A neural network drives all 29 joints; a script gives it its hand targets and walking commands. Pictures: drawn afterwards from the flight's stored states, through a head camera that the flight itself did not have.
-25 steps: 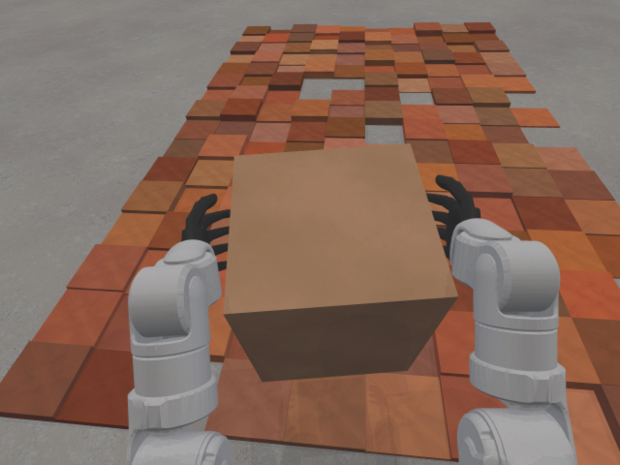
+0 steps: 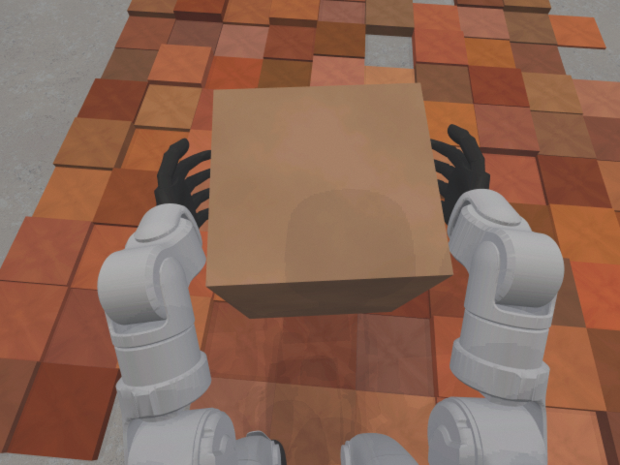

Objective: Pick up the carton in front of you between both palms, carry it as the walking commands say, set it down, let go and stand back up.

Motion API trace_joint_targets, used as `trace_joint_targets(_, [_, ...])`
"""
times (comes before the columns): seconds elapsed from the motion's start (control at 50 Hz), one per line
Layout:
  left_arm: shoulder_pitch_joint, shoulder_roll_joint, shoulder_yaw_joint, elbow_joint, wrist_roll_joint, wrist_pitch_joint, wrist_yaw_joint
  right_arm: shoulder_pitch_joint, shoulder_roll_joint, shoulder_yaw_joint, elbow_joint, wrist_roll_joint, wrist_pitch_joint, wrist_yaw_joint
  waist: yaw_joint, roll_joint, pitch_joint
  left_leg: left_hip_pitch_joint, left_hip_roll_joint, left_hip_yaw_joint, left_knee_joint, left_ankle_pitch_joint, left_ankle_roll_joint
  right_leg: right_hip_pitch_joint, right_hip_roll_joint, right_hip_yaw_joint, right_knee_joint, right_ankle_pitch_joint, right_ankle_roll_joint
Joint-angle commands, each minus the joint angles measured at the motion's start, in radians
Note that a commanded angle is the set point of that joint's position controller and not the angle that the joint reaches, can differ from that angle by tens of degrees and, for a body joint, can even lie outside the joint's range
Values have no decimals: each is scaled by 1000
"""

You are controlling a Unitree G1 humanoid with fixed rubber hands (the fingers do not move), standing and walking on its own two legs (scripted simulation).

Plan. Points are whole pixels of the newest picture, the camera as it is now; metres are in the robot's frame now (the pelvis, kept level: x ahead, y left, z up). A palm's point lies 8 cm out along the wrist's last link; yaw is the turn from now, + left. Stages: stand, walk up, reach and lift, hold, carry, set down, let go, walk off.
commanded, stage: carry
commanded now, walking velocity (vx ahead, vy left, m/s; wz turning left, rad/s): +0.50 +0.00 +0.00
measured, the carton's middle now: (319, 222) +0.39 +0.00 +0.04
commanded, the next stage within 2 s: none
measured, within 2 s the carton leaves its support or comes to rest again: neither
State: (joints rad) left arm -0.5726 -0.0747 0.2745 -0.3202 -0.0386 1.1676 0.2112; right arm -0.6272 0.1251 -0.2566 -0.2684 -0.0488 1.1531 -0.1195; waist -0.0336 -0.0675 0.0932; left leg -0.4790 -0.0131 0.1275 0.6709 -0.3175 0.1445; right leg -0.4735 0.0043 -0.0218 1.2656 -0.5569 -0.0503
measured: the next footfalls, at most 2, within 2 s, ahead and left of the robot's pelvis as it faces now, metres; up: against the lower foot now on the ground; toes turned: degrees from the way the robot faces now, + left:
right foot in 0.24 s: +0.38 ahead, -0.09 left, -0.01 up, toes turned -3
left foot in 0.76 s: +0.70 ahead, +0.00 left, +0.01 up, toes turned +5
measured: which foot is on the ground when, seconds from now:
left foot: down 0.00-0.22, up 0.24-0.74, down 0.76-1.00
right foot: up 0.00-0.22, down 0.24-0.78, up 0.80-1.00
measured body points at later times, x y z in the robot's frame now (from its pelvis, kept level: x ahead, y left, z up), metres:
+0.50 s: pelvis +0.35 -0.09 +0.02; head +0.36 -0.11 +0.47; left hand +0.68 +0.10 +0.13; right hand +0.72 -0.20 +0.14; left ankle +0.44 +0.09 -0.63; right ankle +0.34 -0.09 -0.73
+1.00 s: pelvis +0.68 -0.11 +0.02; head +0.75 -0.15 +0.46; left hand +1.05 -0.01 +0.11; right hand +1.03 -0.32 +0.12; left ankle +0.66 +0.00 -0.70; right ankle +0.74 -0.24 -0.67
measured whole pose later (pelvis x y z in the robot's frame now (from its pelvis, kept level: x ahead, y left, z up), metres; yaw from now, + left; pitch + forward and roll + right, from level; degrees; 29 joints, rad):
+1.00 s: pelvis +0.68 -0.11 +0.02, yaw -2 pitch +5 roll +4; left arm -0.43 -0.17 0.31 -0.25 0.05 1.05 0.16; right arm -0.56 0.06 -0.17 -0.14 0.04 1.11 -0.16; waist -0.14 -0.01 0.06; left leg -0.32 -0.04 0.15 0.57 -0.33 0.03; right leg -0.65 -0.04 0.11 0.93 -0.39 -0.05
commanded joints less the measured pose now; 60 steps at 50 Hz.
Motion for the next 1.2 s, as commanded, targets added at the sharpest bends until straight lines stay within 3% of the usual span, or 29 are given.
trace_joint_targets(0.0, [-611,-705,-655,-182,-188,-28,-61,-641,710,800,-351,429,7,75,-127,131,-634,1058,232,-382,-130,886,20,-608,-21,38,-138,-19,-3])
trace_joint_targets(0.04, [-515,-603,-569,-106,-81,-24,-37,-679,658,833,-372,472,18,90,-64,151,-655,727,137,-179,-218,730,-19,-160,31,-86,-548,330,15])
trace_joint_targets(0.08, [-370,-551,-530,22,21,10,-30,-544,610,809,-194,452,51,101,-6,260,-617,467,126,-90,-201,729,-50,243,72,-129,-751,598,30])
trace_joint_targets(0.12, [-382,-539,-505,70,33,32,-45,-629,599,811,-137,480,63,114,119,163,-649,284,112,-13,39,692,-95,557,34,-154,-754,687,-9])
trace_joint_targets(0.14, [-428,-538,-505,107,36,46,-54,-590,583,766,-5,440,77,114,147,41,-650,54,51,-53,249,146,-101,722,-91,10,-750,771,-77])
trace_joint_targets(0.16, [-449,-496,-486,142,15,60,-58,-589,563,745,39,427,87,114,118,-208,-705,-97,-26,-105,549,-183,-126,816,-308,384,-758,919,-170])
trace_joint_targets(0.2, [-541,-525,-491,167,-16,84,-77,-591,565,649,166,371,107,96,99,-151,-649,-218,-28,-169,778,-184,-100,754,-346,520,-850,713,-220])
trace_joint_targets(0.24, [-655,-579,-525,215,-103,91,-97,-635,579,566,242,312,117,78,74,-139,-455,-306,7,-192,765,-28,-100,551,-335,580,-936,449,-133])
trace_joint_targets(0.28, [-756,-733,-618,184,-209,93,-129,-644,630,534,188,264,113,58,43,-88,-451,-250,111,-182,614,33,-144,465,-300,432,-971,398,-108])
trace_joint_targets(0.32, [-770,-843,-649,210,-261,92,-164,-628,699,506,215,215,111,53,50,-19,-422,-191,97,-129,529,81,-148,343,-227,327,-979,579,-106])
trace_joint_targets(0.36, [-745,-962,-667,218,-308,84,-189,-531,770,509,241,176,104,56,33,-28,-446,-144,78,-116,462,125,-133,335,-213,259,-1024,488,-29])
trace_joint_targets(0.42, [-726,-1080,-689,184,-341,64,-215,-487,856,530,216,156,81,71,41,25,-450,-252,91,-92,403,241,-154,449,-190,175,-1052,531,-12])
trace_joint_targets(0.54, [-657,-1011,-741,46,-300,12,-202,-425,895,665,128,197,50,91,85,-23,-445,-417,45,-17,245,237,-141,736,-175,103,-958,1088,7])
trace_joint_targets(0.62, [-478,-862,-713,154,-188,-2,-177,-366,789,724,157,210,39,96,124,-25,-432,-387,-24,81,53,247,-114,853,-138,48,-875,1312,-4])
trace_joint_targets(0.68, [-452,-813,-702,181,-172,-30,-169,-423,744,734,128,230,13,92,60,-104,-507,-17,-122,172,-140,303,-86,730,-94,-71,-716,1603,22])
trace_joint_targets(0.7, [-446,-832,-705,191,-172,-38,-168,-439,740,734,116,242,0,94,-10,-99,-549,217,-103,134,-139,288,-59,576,-109,-89,-546,1596,49])
trace_joint_targets(0.72, [-471,-813,-687,204,-166,-42,-165,-408,739,732,129,245,-11,95,-131,-24,-592,536,23,-35,-149,375,44,263,-65,-104,-202,1380,92])
trace_joint_targets(0.74, [-442,-853,-696,198,-174,-48,-163,-416,727,743,107,263,-21,99,-146,274,-651,869,294,-459,-108,847,228,-197,97,-7,172,342,106])
trace_joint_targets(0.76, [-414,-890,-701,188,-169,-48,-162,-473,740,754,60,298,-33,100,-139,300,-763,1000,389,-673,-117,911,336,-409,140,125,399,-12,66])
trace_joint_targets(0.8, [-553,-925,-680,69,-181,-78,-139,-614,884,861,-5,411,-52,110,-121,88,-671,894,349,-601,-91,699,214,-535,10,304,324,-87,-6])
trace_joint_targets(0.84, [-587,-906,-662,-18,-208,-107,-128,-720,920,899,-159,486,-90,104,-62,-19,-625,678,271,-455,-191,434,88,-310,-80,241,-105,72,-24])
trace_joint_targets(0.92, [-395,-753,-611,50,-88,-119,-95,-482,834,815,62,422,-71,112,-16,177,-523,368,208,-196,-290,207,33,19,-33,-4,-621,320,17])
trace_joint_targets(0.96, [-355,-727,-620,104,-67,-91,-113,-444,782,773,118,379,-57,106,-8,136,-516,293,177,-118,-124,177,-10,220,-29,-51,-798,650,28])
trace_joint_targets(0.98, [-419,-727,-656,31,-88,-89,-122,-448,788,764,113,357,-52,103,13,115,-539,200,118,-60,4,187,-32,362,-11,-66,-780,621,9])
trace_joint_targets(1.0, [-475,-716,-675,27,-123,-79,-127,-488,781,768,107,351,-44,98,52,22,-554,73,69,-23,166,39,-77,495,-78,22,-774,659,-33])
trace_joint_targets(1.02, [-507,-680,-671,30,-144,-65,-126,-474,764,754,125,329,-25,91,81,-213,-596,-95,-13,-28,402,-266,-127,635,-249,284,-779,825,-118])
trace_joint_targets(1.04, [-520,-663,-673,48,-158,-54,-120,-475,729,744,104,324,-8,80,100,-242,-644,-196,-43,-107,521,-301,-131,727,-323,448,-796,779,-188])
trace_joint_targets(1.1, [-625,-655,-692,22,-216,-23,-100,-493,673,647,123,300,33,60,109,-78,-555,-309,27,-165,568,-193,-137,637,-339,528,-854,465,-201])
trace_joint_targets(1.18, [-707,-806,-771,-10,-316,7,-116,-453,633,553,104,215,54,42,126,-9,-554,-334,67,-132,469,-109,-141,580,-283,437,-838,532,-222])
